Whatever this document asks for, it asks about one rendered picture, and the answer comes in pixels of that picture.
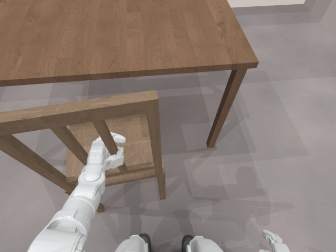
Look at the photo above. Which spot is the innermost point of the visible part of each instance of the robot left hand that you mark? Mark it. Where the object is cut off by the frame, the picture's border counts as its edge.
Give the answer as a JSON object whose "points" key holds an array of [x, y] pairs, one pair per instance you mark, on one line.
{"points": [[98, 153]]}

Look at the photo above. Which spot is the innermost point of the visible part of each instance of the robot right hand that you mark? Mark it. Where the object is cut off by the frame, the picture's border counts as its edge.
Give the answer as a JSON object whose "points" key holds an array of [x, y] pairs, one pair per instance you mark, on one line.
{"points": [[274, 241]]}

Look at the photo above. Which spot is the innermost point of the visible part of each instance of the robot left forearm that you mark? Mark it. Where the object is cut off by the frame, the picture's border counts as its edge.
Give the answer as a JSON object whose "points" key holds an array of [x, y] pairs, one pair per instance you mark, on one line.
{"points": [[81, 206]]}

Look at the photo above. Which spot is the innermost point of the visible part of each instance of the robot right shin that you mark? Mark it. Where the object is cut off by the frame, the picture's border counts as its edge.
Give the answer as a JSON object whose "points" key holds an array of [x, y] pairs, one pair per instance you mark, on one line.
{"points": [[196, 237]]}

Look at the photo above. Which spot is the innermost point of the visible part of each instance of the robot left shin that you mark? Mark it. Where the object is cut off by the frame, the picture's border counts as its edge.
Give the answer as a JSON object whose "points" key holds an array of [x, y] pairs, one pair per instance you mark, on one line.
{"points": [[136, 236]]}

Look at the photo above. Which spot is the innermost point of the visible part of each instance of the table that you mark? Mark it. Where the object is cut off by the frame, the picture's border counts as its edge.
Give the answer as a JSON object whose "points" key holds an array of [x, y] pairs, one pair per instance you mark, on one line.
{"points": [[50, 41]]}

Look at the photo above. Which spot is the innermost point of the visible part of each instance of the left robot upper arm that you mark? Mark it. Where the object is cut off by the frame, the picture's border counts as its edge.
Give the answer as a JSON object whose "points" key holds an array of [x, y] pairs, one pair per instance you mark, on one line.
{"points": [[51, 240]]}

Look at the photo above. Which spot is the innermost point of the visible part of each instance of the robot shin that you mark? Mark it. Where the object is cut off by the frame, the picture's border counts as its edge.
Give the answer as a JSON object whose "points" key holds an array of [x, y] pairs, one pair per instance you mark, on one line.
{"points": [[136, 236], [196, 237]]}

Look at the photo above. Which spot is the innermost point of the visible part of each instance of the chair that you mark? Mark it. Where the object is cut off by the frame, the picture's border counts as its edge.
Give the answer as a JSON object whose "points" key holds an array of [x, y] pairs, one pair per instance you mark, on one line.
{"points": [[134, 116]]}

